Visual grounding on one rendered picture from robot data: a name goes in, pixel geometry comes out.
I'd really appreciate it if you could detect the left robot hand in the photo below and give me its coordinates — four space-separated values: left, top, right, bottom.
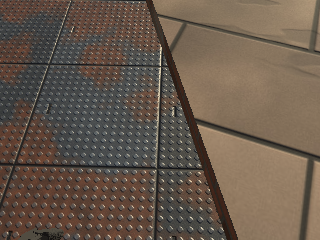
18 228 64 240

